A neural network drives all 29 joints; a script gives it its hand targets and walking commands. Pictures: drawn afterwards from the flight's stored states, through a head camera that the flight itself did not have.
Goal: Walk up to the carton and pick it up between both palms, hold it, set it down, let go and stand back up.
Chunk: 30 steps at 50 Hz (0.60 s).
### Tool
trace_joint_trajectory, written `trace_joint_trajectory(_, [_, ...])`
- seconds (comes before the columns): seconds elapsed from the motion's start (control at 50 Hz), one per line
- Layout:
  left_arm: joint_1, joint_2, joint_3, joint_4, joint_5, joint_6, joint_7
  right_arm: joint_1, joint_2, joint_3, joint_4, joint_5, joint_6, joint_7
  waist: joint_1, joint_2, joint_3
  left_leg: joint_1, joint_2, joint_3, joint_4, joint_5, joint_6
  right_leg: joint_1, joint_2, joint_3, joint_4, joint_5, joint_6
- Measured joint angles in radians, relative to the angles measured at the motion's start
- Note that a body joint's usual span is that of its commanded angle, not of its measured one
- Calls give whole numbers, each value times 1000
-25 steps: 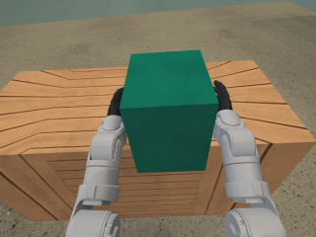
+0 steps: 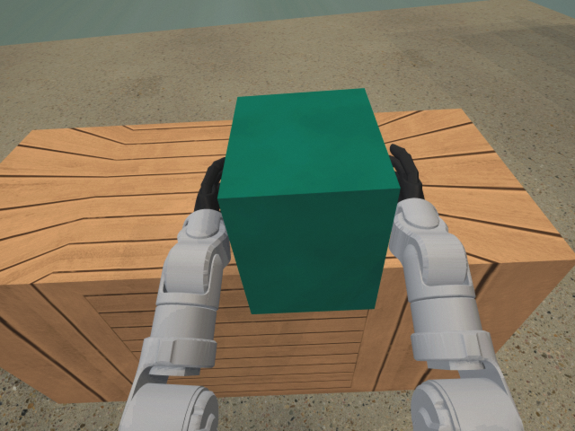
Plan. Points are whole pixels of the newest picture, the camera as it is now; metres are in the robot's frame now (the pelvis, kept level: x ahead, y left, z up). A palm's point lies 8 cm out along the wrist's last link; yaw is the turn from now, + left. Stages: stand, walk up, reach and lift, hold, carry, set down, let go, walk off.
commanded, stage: hold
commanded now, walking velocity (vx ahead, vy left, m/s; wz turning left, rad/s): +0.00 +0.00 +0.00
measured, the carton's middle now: (306, 203) +0.37 +0.01 +0.15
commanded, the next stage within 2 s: none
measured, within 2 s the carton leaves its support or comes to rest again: neither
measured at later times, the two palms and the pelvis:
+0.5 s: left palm (210, 218) +0.34 +0.14 +0.15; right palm (412, 212) +0.34 -0.12 +0.16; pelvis -0.01 +0.00 +0.00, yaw +0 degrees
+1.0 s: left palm (211, 209) +0.36 +0.14 +0.15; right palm (406, 198) +0.37 -0.12 +0.16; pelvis +0.01 +0.00 +0.00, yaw +0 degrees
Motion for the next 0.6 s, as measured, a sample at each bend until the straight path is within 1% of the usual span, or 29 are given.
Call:
trace_joint_trajectory(0.14, [54, -7, -19, -88, -4, 32, 2, 58, 14, 17, -94, -4, 34, 1, 1, 3, 12, 35, 1, -4, -21, 5, -2, 37, 1, -4, -22, 5, -2])
trace_joint_trajectory(0.24, [71, -18, -16, -111, 8, 43, -6, 79, 26, 17, -121, -23, 45, 8, 0, 7, 27, 55, 1, -8, -28, 10, -3, 57, 1, -7, -27, 8, -3])
trace_joint_trajectory(0.42, [49, -22, 1, -76, 17, 30, -16, 65, 32, 4, -91, -37, 28, 12, -2, 5, 22, 36, 1, -3, -22, 17, -2, 31, 2, -1, -12, 11, -2])
trace_joint_trajectory(0.6, [-27, -19, 31, 18, 26, 5, -17, -8, 20, -29, 9, -40, -5, 17, -2, 2, 6, 1, -1, 5, 3, 8, 2, -8, 1, 8, 14, 6, 1])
